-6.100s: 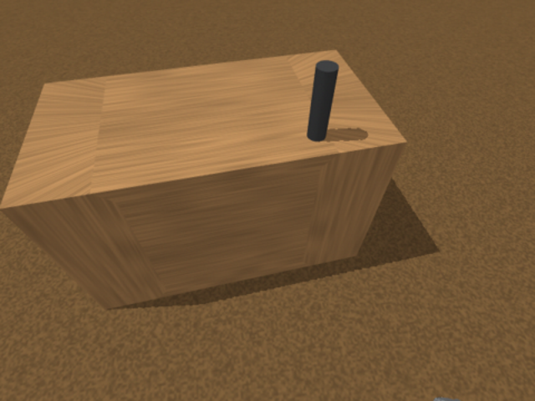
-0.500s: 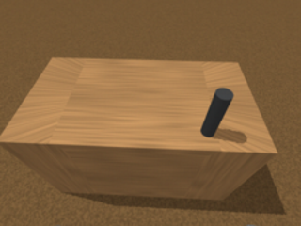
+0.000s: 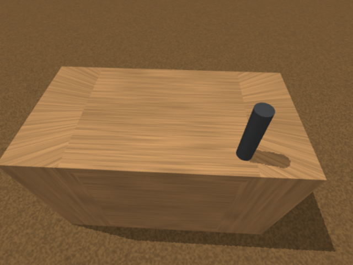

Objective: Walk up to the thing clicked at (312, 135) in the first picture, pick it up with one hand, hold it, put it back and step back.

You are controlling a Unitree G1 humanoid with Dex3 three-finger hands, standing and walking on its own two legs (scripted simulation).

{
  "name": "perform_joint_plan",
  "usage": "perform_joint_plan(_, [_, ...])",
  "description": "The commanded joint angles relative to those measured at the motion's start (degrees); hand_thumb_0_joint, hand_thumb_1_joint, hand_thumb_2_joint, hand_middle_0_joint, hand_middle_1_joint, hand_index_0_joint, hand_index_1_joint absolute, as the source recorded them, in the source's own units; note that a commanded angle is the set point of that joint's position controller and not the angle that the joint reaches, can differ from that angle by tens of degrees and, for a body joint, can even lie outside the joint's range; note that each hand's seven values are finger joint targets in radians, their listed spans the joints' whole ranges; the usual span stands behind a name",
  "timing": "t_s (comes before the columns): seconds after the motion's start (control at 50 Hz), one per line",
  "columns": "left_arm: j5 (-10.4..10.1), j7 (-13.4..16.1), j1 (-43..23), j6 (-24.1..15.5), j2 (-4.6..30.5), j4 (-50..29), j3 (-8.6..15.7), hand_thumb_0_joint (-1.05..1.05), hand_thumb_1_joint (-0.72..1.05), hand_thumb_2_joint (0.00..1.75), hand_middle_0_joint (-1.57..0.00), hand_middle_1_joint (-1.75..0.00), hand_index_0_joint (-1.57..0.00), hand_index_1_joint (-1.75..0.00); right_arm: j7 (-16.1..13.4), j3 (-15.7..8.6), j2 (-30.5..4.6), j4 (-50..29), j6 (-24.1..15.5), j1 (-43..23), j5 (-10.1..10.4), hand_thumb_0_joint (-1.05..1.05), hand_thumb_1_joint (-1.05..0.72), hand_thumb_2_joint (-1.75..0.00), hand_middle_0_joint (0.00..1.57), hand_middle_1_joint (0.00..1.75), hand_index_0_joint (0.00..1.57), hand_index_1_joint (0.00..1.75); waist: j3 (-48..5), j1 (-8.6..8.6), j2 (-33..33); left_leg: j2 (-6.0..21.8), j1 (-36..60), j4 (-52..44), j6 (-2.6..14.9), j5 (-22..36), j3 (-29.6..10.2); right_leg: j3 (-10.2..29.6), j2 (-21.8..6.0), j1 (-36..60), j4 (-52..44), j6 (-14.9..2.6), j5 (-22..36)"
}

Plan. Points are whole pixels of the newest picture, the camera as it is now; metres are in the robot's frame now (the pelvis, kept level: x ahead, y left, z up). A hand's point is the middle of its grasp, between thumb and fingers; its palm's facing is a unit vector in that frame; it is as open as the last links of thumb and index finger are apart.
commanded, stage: rise first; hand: right
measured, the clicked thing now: (252, 134) +0.45 -0.22 -0.03
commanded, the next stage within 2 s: go down in 1.62 s
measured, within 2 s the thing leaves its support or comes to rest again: neither
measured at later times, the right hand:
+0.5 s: hand (286, 244) +0.17 -0.25 -0.09, palm faces +0.23 +0.91 -0.34, open 15.4 cm
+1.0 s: hand (295, 230) +0.18 -0.25 -0.03, palm faces +0.28 +0.89 -0.36, open 17.3 cm
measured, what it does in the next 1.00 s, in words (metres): stands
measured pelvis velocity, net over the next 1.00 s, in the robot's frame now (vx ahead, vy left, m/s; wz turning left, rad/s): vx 0.00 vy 0.01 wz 0.00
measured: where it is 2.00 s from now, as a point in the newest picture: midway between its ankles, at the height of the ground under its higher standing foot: outside the picture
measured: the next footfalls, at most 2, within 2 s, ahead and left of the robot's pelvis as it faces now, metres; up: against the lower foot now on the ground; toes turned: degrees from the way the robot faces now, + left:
none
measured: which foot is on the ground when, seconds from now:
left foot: down 0.00-1.00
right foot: down 0.00-1.00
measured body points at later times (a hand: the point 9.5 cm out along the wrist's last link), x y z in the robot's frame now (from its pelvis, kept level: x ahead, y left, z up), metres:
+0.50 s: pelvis +0.00 +0.01 -0.01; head +0.01 +0.01 +0.44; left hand +0.15 +0.27 -0.11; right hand +0.15 -0.30 -0.07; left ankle -0.03 +0.12 -0.75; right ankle +0.02 -0.12 -0.75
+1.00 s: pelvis +0.00 +0.01 -0.01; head +0.01 +0.02 +0.44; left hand +0.16 +0.27 -0.10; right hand +0.17 -0.30 +0.00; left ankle -0.03 +0.12 -0.75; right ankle +0.02 -0.12 -0.75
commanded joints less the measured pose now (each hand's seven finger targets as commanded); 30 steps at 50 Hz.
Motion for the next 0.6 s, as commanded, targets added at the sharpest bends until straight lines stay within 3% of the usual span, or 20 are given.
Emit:
perform_joint_plan(0.0, [0.1, 0.6, -1.9, -1.3, 12.3, -3.2, 2.0, 0.0, 0.82, 0.82, -0.12, -0.22, -0.12, -0.22, -0.8, -2.0, -12.1, -3.6, -1.0, -2.1, -0.1, 0.0, -0.82, -0.82, 0.12, 0.22, 0.12, 0.22, -4.1, 0.3, 0.6, 6.9, -2.1, -3.4, 1.75, 7.2, -5.1, 5.8, -7.0, 2.7, -1.9, -1.86, 7.7])
perform_joint_plan(0.02, [-4.8, 1.1, -22.0, -7.7, 2.9, -23.3, 1.7, 0.0, 0.74, 0.74, -0.04, -0.14, -0.04, -0.14, -1.5, 0.3, -0.5, -23.7, -5.5, -22.2, 4.5, 0.0, -0.74, -0.74, 0.07, 0.14, 0.06, 0.14, -3.7, 0.91, -5.1, -0.7, -11.6, 3.4, 1.02, 3.0, 0.7, -1.7, 0.0, -3.7, 3.1, -0.84, 0.3])
perform_joint_plan(0.04, [-6.0, 2.3, -19.4, -8.7, 4.7, -24.4, 1.1, 0.0, 0.66, 0.66, -0.02, -0.06, -0.01, -0.06, -2.5, 0.1, -3.1, -27.3, -8.3, -20.0, 6.5, 0.0, -0.66, -0.66, 0.07, 0.06, 0.06, 0.06, -7.1, -0.94, -1.1, -1.0, -7.5, 1.6, 1.0, 0.6, 1.3, -0.8, -0.5, 0.2, 1.3, -0.86, -2.1])
perform_joint_plan(0.06, [-5.9, 3.4, -14.4, -8.1, 9.1, -19.7, 3.2, 0.0, 0.58, 0.58, -0.02, -0.04, 0.0, -0.05, -3.6, -3.0, -8.9, -21.0, -8.1, -14.2, 6.1, 0.0, -0.58, -0.58, 0.07, 0.05, 0.06, 0.05, -3.5, -1.2, -0.2, -1.1, -8.8, 0.7, 1.19, -2.3, 1.3, -1.0, -0.2, -1.3, 1.0, -1.33, -4.3])
perform_joint_plan(0.08, [-5.9, 3.7, -8.4, -7.0, 12.6, -15.8, 6.7, 0.0, 0.5, 0.5, -0.02, -0.04, 0.0, -0.05, -4.2, -5.8, -11.5, -16.5, -7.1, -10.8, 5.8, 0.0, -0.5, -0.5, 0.07, 0.04, 0.06, 0.04, -2.1, 0.21, 0.4, -1.0, -11.1, 2.1, 0.86, -1.6, 1.6, -1.5, 0.1, -2.3, 2.0, -1.32, -3.7])
perform_joint_plan(0.1, [-5.6, 4.1, -6.0, -6.3, 12.7, -17.2, 8.8, 0.0, 0.42, 0.42, -0.02, -0.04, -0.01, -0.05, -4.7, -8.3, -12.6, -15.3, -6.9, -10.3, 5.5, 0.0, -0.42, -0.42, 0.07, 0.05, 0.06, 0.05, -6.5, 0.69, 1.0, -0.9, -9.6, 3.7, 0.54, 2.7, 1.7, -1.5, 0.1, -1.9, 3.3, -1.32, 0.2])
perform_joint_plan(0.14, [-5.1, 4.9, -8.9, -6.6, 8.8, -18.8, 6.6, 0.0, 0.28, 0.26, -0.03, -0.05, -0.02, -0.05, -5.5, -9.6, -12.3, -19.3, -8.1, -10.6, 4.7, 0.0, -0.27, -0.26, 0.07, 0.04, 0.06, 0.04, -13.9, -1.09, -0.5, -0.4, -7.6, 6.1, 0.68, 8.8, 0.9, -1.4, 0.5, -0.4, 6.1, -1.1, 7.3])
perform_joint_plan(0.16, [-4.5, 4.9, -4.9, -6.3, 7.9, -17.3, 7.7, 0.0, 0.21, 0.24, -0.03, -0.04, -0.03, -0.05, -5.4, -9.7, -11.2, -19.9, -8.0, -8.4, 4.5, 0.0, -0.2, -0.2, 0.06, 0.05, 0.06, 0.05, -14.6, -0.84, -0.2, -0.5, -7.8, 6.7, 0.78, 10.6, 0.4, -1.6, 0.6, -0.9, 7.0, -1.32, 9.1])
perform_joint_plan(0.2, [-2.6, 4.4, -0.6, -5.5, 7.4, -15.3, 10.6, 0.0, 0.15, 0.19, -0.04, -0.05, -0.04, -0.04, -4.8, -12.5, -9.7, -17.2, -6.7, -0.1, 2.9, 0.0, -0.15, -0.18, 0.06, 0.05, 0.06, 0.05, -13.9, -0.53, -0.3, -1.0, -9.4, 7.6, 0.93, 11.9, 0.4, -1.6, 0.6, -1.8, 7.2, -1.57, 9.9])
perform_joint_plan(0.24, [-2.7, 4.1, 3.2, -4.9, 6.2, -20.7, 10.2, 0.0, 0.06, 0.14, -0.04, -0.06, -0.06, -0.04, -4.8, -13.5, -10.6, -25.1, -6.4, 2.8, 3.1, 0.0, -0.02, -0.16, 0.06, 0.05, 0.06, 0.05, -18.5, -0.83, -2.2, -1.3, -5.9, 6.6, 0.93, 15.0, 0.9, -2.0, 0.7, 1.1, 6.0, -1.18, 12.8])
perform_joint_plan(0.26, [-2.7, 4.2, 3.7, -4.5, 5.7, -21.4, 9.8, 0.0, 0.02, 0.12, -0.04, -0.06, -0.06, -0.04, -4.9, -13.4, -10.3, -27.2, -6.2, 3.1, 3.2, 0.0, 0.03, -0.15, 0.06, 0.05, 0.06, 0.05, -16.6, -1.1, -2.9, -1.3, -6.1, 6.0, 0.88, 14.6, 1.0, -2.1, 0.9, 0.2, 5.5, -1.13, 12.0])
perform_joint_plan(0.3, [-3.1, 3.8, 2.4, -4.0, 3.1, -22.9, 8.2, 0.0, -0.08, 0.09, -0.05, -0.05, -0.06, -0.04, -4.4, -10.2, -5.5, -28.7, -5.4, 4.1, 3.7, 0.0, 0.13, -0.12, 0.06, 0.05, 0.05, 0.05, -11.6, -0.62, -2.2, -1.3, -8.4, 5.2, 0.55, 12.3, 1.2, -2.3, 0.7, -2.2, 4.9, -1.25, 9.4])
perform_joint_plan(0.34, [-3.5, 3.7, -2.6, -4.1, 0.9, -28.0, 6.9, 0.0, -0.17, 0.09, -0.05, -0.05, -0.06, -0.04, -4.5, -10.6, -5.5, -35.3, -5.5, 0.1, 4.0, 0.0, 0.2, -0.11, 0.05, 0.05, 0.05, 0.05, -10.5, -1.22, -2.6, -1.2, -8.8, 4.6, 0.7, 9.7, 1.3, -2.3, 0.4, -3.2, 4.5, -1.14, 7.0])
perform_joint_plan(0.36, [-3.5, 3.9, -3.7, -4.2, 1.6, -29.4, 6.9, 0.0, -0.22, 0.09, -0.05, -0.05, -0.06, -0.04, -4.7, -11.2, -6.7, -36.3, -5.6, 0.2, 3.9, 0.0, 0.26, -0.1, 0.05, 0.05, 0.05, 0.05, -9.2, -1.5, -2.4, -1.2, -9.3, 4.1, 0.84, 7.4, 1.2, -2.4, 0.4, -3.8, 4.1, -1.1, 4.9])
perform_joint_plan(0.4, [-3.2, 4.3, -3.5, -4.4, 1.2, -31.2, 6.7, 0.0, -0.33, 0.09, -0.05, -0.05, -0.05, -0.05, -4.9, -11.2, -6.6, -37.7, -6.0, 0.4, 3.6, 0.0, 0.35, -0.09, 0.05, 0.05, 0.05, 0.06, -7.1, -1.21, -0.3, -1.0, -10.1, 3.0, 0.76, 4.4, 1.2, -2.2, 0.4, -4.0, 3.8, -1.5, 2.1])
perform_joint_plan(0.42, [-3.0, 4.7, -4.4, -4.9, 3.0, -33.8, 7.5, 0.0, -0.4, 0.07, -0.06, -0.06, -0.06, -0.05, -4.9, -10.5, -6.1, -39.7, -6.3, -1.6, 3.7, 0.0, 0.39, -0.08, 0.05, 0.06, 0.05, 0.06, -7.5, -0.21, 0.5, -1.1, -10.3, 2.9, 0.81, 3.7, 1.0, -2.1, 0.2, -3.2, 3.6, -1.45, 1.4])
perform_joint_plan(0.44, [-2.9, 5.1, -3.7, -5.1, 4.1, -34.9, 8.3, 0.0, -0.44, 0.07, -0.06, -0.06, -0.06, -0.06, -5.3, -12.3, -8.7, -42.1, -6.7, -1.9, 3.3, 0.0, 0.41, -0.07, 0.05, 0.06, 0.05, 0.06, -8.8, -0.38, 0.0, -1.0, -10.0, 3.1, 0.79, 4.0, 0.9, -2.1, 0.4, -1.9, 3.6, -1.38, 1.8])
perform_joint_plan(0.48, [-2.8, 5.4, -2.1, -5.5, 1.8, -37.9, 6.4, 0.0, -0.52, 0.05, -0.06, -0.06, -0.06, -0.06, -5.6, -12.6, -8.9, -45.8, -7.3, -0.8, 3.1, 0.0, 0.48, -0.06, 0.05, 0.06, 0.05, 0.06, -10.7, -1.26, -0.2, -0.7, -8.1, 3.6, 0.77, 6.0, 0.7, -2.1, 0.6, -0.6, 4.0, -1.39, 4.0])
perform_joint_plan(0.52, [-2.4, 5.8, 0.3, -5.7, 3.0, -39.0, 7.5, 0.0, -0.53, 0.05, -0.06, -0.06, -0.06, -0.06, -5.9, -13.4, -9.1, -46.6, -7.3, 2.5, 2.7, 0.0, 0.49, -0.06, 0.04, 0.06, 0.05, 0.06, -11.8, -1.18, -0.4, -0.7, -6.5, 4.0, 0.69, 8.2, 0.8, -2.0, 0.6, 1.0, 4.0, -1.45, 6.1])
perform_joint_plan(0.58, [-2.2, 5.9, 3.4, -5.5, 1.5, -38.1, 6.7, 0.0, -0.53, 0.04, -0.06, -0.06, -0.07, -0.06, -6.0, -13.4, -8.1, -49.2, -7.2, 4.2, 2.7, 0.0, 0.49, -0.06, 0.05, 0.05, 0.05, 0.05, -10.5, -1.25, -2.0, -0.5, -6.5, 4.3, 0.62, 10.5, 0.8, -2.2, 0.8, 1.6, 4.3, -1.47, 8.3])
